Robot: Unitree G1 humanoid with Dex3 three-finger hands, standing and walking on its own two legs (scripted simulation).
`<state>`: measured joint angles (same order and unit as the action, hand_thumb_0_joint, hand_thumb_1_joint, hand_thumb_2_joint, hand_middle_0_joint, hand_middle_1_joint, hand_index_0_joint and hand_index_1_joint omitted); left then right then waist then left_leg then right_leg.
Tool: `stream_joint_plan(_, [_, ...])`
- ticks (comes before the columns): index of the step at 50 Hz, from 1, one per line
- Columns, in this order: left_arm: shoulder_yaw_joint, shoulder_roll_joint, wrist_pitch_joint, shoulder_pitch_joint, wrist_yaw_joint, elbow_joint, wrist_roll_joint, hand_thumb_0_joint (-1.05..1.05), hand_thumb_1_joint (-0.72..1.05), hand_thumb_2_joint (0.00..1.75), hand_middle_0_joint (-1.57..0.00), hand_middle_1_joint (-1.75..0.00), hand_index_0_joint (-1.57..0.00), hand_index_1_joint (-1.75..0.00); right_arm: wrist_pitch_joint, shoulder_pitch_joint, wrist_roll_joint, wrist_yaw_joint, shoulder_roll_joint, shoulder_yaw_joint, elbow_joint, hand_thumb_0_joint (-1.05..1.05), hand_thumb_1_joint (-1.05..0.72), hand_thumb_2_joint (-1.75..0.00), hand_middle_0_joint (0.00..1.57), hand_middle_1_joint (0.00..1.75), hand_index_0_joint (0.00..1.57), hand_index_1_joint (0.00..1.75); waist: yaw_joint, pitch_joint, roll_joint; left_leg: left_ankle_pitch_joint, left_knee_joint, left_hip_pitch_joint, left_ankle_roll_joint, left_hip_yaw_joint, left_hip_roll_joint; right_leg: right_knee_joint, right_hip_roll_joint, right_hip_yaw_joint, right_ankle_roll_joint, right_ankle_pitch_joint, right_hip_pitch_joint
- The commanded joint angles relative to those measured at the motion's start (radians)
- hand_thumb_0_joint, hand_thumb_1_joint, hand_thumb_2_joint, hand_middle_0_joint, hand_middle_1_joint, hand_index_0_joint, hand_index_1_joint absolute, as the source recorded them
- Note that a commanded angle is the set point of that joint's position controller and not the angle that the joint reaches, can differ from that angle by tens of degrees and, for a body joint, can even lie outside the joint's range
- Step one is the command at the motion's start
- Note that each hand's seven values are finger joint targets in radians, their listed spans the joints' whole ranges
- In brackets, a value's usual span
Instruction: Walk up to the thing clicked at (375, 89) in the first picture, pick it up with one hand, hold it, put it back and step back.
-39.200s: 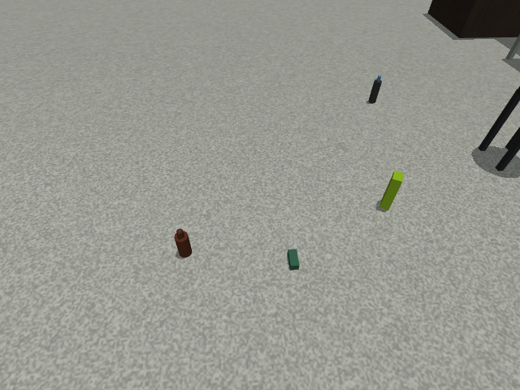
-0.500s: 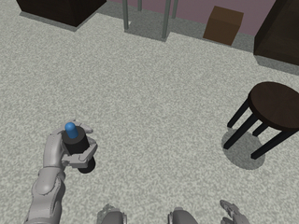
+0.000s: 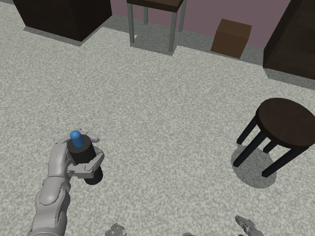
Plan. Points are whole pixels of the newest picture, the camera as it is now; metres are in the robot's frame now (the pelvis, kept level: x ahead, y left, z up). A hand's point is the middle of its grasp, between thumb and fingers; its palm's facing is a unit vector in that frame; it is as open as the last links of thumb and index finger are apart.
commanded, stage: hold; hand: left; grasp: from the side
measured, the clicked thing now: (85, 157) +0.33 +0.18 +0.01
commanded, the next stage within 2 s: none
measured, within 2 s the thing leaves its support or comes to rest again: neither
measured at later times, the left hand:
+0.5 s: hand (86, 153) +0.33 +0.17 +0.04, palm faces +0.01 -1.00 -0.01, open 7.0 cm
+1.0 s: hand (83, 156) +0.31 +0.17 +0.05, palm faces +0.01 -1.00 -0.02, open 7.0 cm
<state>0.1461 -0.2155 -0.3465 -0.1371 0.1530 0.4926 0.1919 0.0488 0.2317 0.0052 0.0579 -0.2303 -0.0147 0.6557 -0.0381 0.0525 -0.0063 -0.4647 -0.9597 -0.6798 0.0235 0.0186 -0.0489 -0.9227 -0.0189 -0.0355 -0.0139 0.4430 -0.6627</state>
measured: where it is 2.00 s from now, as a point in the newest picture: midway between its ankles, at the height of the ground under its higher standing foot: outside the picture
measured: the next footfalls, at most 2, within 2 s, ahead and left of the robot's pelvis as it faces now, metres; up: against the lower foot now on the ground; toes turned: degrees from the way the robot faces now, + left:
none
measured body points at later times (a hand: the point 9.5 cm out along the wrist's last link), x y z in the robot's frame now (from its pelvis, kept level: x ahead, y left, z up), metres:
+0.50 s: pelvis +0.00 +0.00 +0.01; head +0.05 +0.01 +0.46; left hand +0.32 +0.22 +0.05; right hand +0.13 -0.25 -0.10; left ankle +0.01 +0.13 -0.69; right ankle +0.01 -0.13 -0.69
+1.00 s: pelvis -0.01 +0.01 +0.02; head +0.03 +0.02 +0.47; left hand +0.31 +0.22 +0.06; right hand +0.12 -0.24 -0.09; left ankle +0.01 +0.13 -0.69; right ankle +0.01 -0.13 -0.69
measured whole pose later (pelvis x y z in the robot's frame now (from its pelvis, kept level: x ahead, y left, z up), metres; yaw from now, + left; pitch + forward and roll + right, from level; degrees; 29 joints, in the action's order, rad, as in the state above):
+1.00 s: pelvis -0.01 +0.01 +0.02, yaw +0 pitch +5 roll -1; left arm 0.12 -0.21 -0.35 -0.12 0.12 0.49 0.17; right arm 0.04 0.23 0.00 0.06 -0.22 -0.01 0.67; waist -0.03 0.01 0.00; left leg -0.40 -0.83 -0.51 0.01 0.01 -0.04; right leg -0.79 -0.02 -0.03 -0.02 0.38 -0.50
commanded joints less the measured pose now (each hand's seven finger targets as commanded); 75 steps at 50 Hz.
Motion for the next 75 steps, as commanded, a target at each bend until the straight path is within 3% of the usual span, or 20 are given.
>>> stream_joint_plan(1, [0.071, -0.17, -0.133, -0.369, 0.002, -0.349, 0.031, 0.0, 0.49, 1.32, -1.27, -1.41, -1.28, -1.41, 0.03, 0.005, -0.003, 0.016, -0.128, 0.051, -0.118, 0.0, -0.88, -0.9, 0.2, 0.3, 0.2, 0.3, -0.001, 0.412, -0.062, 0.364, 0.118, 0.224, -0.025, -0.018, 0.046, 0.117, 0.024, 0.013, 0.022, -0.401, 0.214])
stream_joint_plan(15, [0.064, -0.149, -0.123, -0.333, -0.013, -0.323, 0.026, 0.0, 0.48, 1.23, -1.28, -1.38, -1.29, -1.37, 0.012, 0.011, -0.003, 0.017, -0.128, 0.053, -0.109, 0.0, -0.9, -0.9, 0.2, 0.3, 0.2, 0.3, 0.007, 0.349, -0.061, 0.408, 0.172, 0.283, -0.019, -0.013, 0.039, 0.151, 0.028, -0.001, 0.027, -0.407, 0.241])
stream_joint_plan(22, [0.052, -0.136, -0.117, -0.333, -0.011, -0.289, 0.021, 0.0, 0.49, 1.24, -1.3, -1.4, -1.31, -1.39, 0.008, -0.013, 0.001, 0.017, -0.126, 0.055, -0.121, 0.0, -0.9, -0.9, 0.2, 0.3, 0.2, 0.3, 0.002, 0.297, -0.028, 0.347, 0.201, 0.274, -0.022, -0.019, 0.042, 0.185, 0.026, 0.001, 0.021, -0.372, 0.26])
stream_joint_plan(25, [0.08, -0.171, -0.128, -0.361, -0.011, -0.339, 0.019, 0.0, 0.5, 1.23, -1.29, -1.38, -1.3, -1.37, 0.009, -0.014, -0.001, 0.012, -0.129, 0.058, -0.128, 0.0, -0.89, -0.9, 0.2, 0.3, 0.2, 0.3, 0.018, 0.323, -0.056, 0.342, 0.212, 0.284, -0.017, -0.017, 0.04, 0.185, 0.028, -0.001, 0.026, -0.355, 0.277])
stream_joint_plan(30, [0.054, -0.128, -0.119, -0.318, -0.015, -0.322, 0.028, 0.0, 0.49, 1.24, -1.28, -1.39, -1.29, -1.38, 0.013, -0.012, 0.002, 0.014, -0.125, 0.053, -0.127, 0.0, -0.9, -0.9, 0.2, 0.3, 0.2, 0.3, 0.007, 0.315, -0.044, 0.352, 0.219, 0.299, -0.019, -0.019, 0.041, 0.198, 0.029, -0.001, 0.024, -0.368, 0.283])
stream_joint_plan(33, [0.069, -0.176, -0.122, -0.375, -0.026, -0.394, 0.017, 0.0, 0.47, 1.22, -1.27, -1.38, -1.28, -1.37, 0.015, -0.011, 0.002, 0.02, -0.123, 0.052, -0.116, 0.0, -0.9, -0.9, 0.2, 0.3, 0.2, 0.3, 0.009, 0.328, -0.066, 0.333, 0.228, 0.312, -0.019, -0.022, 0.044, 0.21, 0.024, 0.003, 0.023, -0.359, 0.293])
stream_joint_plan(36, [0.016, -0.1, -0.113, -0.328, -0.026, -0.31, 0.019, 0.0, 0.45, 1.22, -1.26, -1.37, -1.28, -1.36, 0.02, -0.02, 0.0, 0.017, -0.12, 0.048, -0.115, 0.0, -0.9, -0.9, 0.2, 0.3, 0.2, 0.3, -0.009, 0.249, -0.036, 0.295, 0.246, 0.296, -0.017, -0.015, 0.039, 0.218, 0.03, -0.006, 0.025, -0.315, 0.258])
stream_joint_plan(38, [0.063, -0.156, -0.121, -0.383, -0.034, -0.354, 0.019, 0.0, 0.48, 1.22, -1.26, -1.37, -1.27, -1.36, 0.024, -0.018, 0.001, 0.019, -0.125, 0.054, -0.106, 0.0, -0.89, -0.9, 0.2, 0.3, 0.2, 0.3, 0.004, 0.283, -0.058, 0.298, 0.246, 0.31, -0.018, -0.016, 0.04, 0.219, 0.026, -0.003, 0.025, -0.322, 0.272])
stream_joint_plan(41, [0.023, -0.126, -0.117, -0.356, -0.03, -0.339, 0.01, 0.0, 0.45, 1.21, -1.25, -1.37, -1.27, -1.36, 0.023, -0.019, -0.002, 0.016, -0.118, 0.05, -0.105, 0.0, -0.9, -0.9, 0.2, 0.3, 0.2, 0.3, 0.0, 0.259, -0.047, 0.293, 0.251, 0.308, -0.019, -0.017, 0.041, 0.226, 0.025, -0.004, 0.022, -0.317, 0.272])
stream_joint_plan(43, [0.052, -0.138, -0.12, -0.345, -0.035, -0.313, 0.012, 0.0, 0.48, 1.23, -1.26, -1.38, -1.28, -1.37, 0.026, -0.018, -0.002, 0.012, -0.121, 0.056, -0.101, 0.0, -0.89, -0.9, 0.2, 0.3, 0.2, 0.3, 0.013, 0.272, -0.039, 0.295, 0.248, 0.293, -0.018, -0.015, 0.041, 0.224, 0.025, -0.006, 0.023, -0.316, 0.284])
stream_joint_plan(47, [0.021, -0.127, -0.122, -0.35, -0.034, -0.334, 0.007, 0.0, 0.45, 1.22, -1.27, -1.38, -1.28, -1.37, 0.025, -0.021, -0.002, 0.009, -0.123, 0.054, -0.112, 0.0, -0.9, -0.9, 0.2, 0.3, 0.2, 0.3, 0.008, 0.291, -0.062, 0.325, 0.252, 0.326, -0.013, -0.016, 0.039, 0.223, 0.027, -0.007, 0.026, -0.334, 0.291])
stream_joint_plan(52, [0.076, -0.18, -0.135, -0.425, -0.043, -0.359, 0.012, 0.0, 0.48, 1.24, -1.26, -1.38, -1.27, -1.37, 0.029, -0.017, -0.001, 0.004, -0.127, 0.055, -0.101, 0.0, -0.89, -0.9, 0.2, 0.3, 0.2, 0.3, 0.015, 0.3, -0.081, 0.304, 0.263, 0.331, -0.009, -0.011, 0.035, 0.222, 0.03, -0.009, 0.03, -0.307, 0.281])
stream_joint_plan(55, [0.033, -0.122, -0.131, -0.356, -0.039, -0.299, 0.018, 0.0, 0.47, 1.25, -1.27, -1.4, -1.29, -1.39, 0.031, -0.013, -0.001, 0.001, -0.122, 0.049, -0.101, 0.0, -0.9, -0.9, 0.2, 0.3, 0.2, 0.3, 0.007, 0.272, -0.053, 0.289, 0.267, 0.313, -0.011, -0.008, 0.036, 0.226, 0.03, -0.01, 0.028, -0.297, 0.279])
stream_joint_plan(57, [0.068, -0.169, -0.14, -0.406, -0.038, -0.344, 0.016, 0.0, 0.49, 1.26, -1.27, -1.39, -1.28, -1.39, 0.033, -0.015, 0.002, 0.002, -0.126, 0.054, -0.099, 0.0, -0.89, -0.9, 0.2, 0.3, 0.2, 0.3, 0.017, 0.297, -0.075, 0.29, 0.267, 0.322, -0.011, -0.013, 0.037, 0.226, 0.027, -0.008, 0.029, -0.299, 0.284])
stream_joint_plan(62, [0.025, -0.132, -0.136, -0.359, -0.021, -0.321, 0.013, 0.0, 0.49, 1.25, -1.28, -1.4, -1.29, -1.39, 0.034, -0.022, 0.002, 0.003, -0.122, 0.052, -0.108, 0.0, -0.9, -0.9, 0.2, 0.3, 0.2, 0.3, 0.007, 0.281, -0.046, 0.279, 0.263, 0.319, -0.016, -0.019, 0.041, 0.241, 0.026, -0.003, 0.023, -0.3, 0.292])
stream_joint_plan(66, [0.055, -0.154, -0.138, -0.387, -0.031, -0.325, 0.021, 0.0, 0.45, 1.25, -1.27, -1.4, -1.28, -1.39, 0.036, -0.021, 0.005, 0.003, -0.122, 0.052, -0.099, 0.0, -0.9, -0.9, 0.2, 0.3, 0.2, 0.3, 0.011, 0.261, -0.045, 0.247, 0.271, 0.302, -0.02, -0.023, 0.045, 0.251, 0.023, 0.0, 0.021, -0.278, 0.286])
stream_joint_plan(68, [0.027, -0.111, -0.138, -0.37, -0.031, -0.289, 0.024, 0.0, 0.47, 1.25, -1.26, -1.39, -1.28, -1.38, 0.039, -0.027, 0.005, -0.002, -0.123, 0.051, -0.103, 0.0, -0.89, -0.9, 0.2, 0.3, 0.2, 0.3, 0.008, 0.227, -0.026, 0.242, 0.282, 0.295, -0.017, -0.014, 0.037, 0.245, 0.028, -0.009, 0.024, -0.268, 0.269])
stream_joint_plan(70, [0.068, -0.176, -0.153, -0.411, -0.036, -0.358, 0.018, 0.0, 0.49, 1.24, -1.25, -1.37, -1.26, -1.37, 0.038, -0.025, 0.004, -0.001, -0.13, 0.057, -0.099, 0.0, -0.89, -0.9, 0.2, 0.3, 0.2, 0.3, 0.018, 0.267, -0.081, 0.244, 0.281, 0.317, -0.013, -0.018, 0.041, 0.242, 0.026, -0.008, 0.027, -0.266, 0.272])
stream_joint_plan(71, [0.048, -0.146, -0.146, -0.34, -0.037, -0.308, 0.012, 0.0, 0.48, 1.25, -1.26, -1.39, -1.27, -1.38, 0.034, -0.02, 0.004, 0.001, -0.122, 0.053, -0.099, 0.0, -0.9, -0.9, 0.2, 0.3, 0.2, 0.3, 0.018, 0.265, -0.041, 0.253, 0.274, 0.308, -0.017, -0.018, 0.043, 0.244, 0.025, -0.007, 0.024, -0.275, 0.286])
stream_joint_plan(75, [0.046, -0.152, -0.153, -0.37, -0.034, -0.377, 0.017, 0.0, 0.46, 1.24, -1.26, -1.38, -1.27, -1.37, 0.038, -0.02, 0.003, 0.001, -0.12, 0.051, -0.103, 0.0, -0.9, -0.9, 0.2, 0.3, 0.2, 0.3, 0.015, 0.306, -0.067, 0.299, 0.264, 0.33, -0.016, -0.021, 0.045, 0.236, 0.024, 0.0, 0.023, -0.322, 0.31])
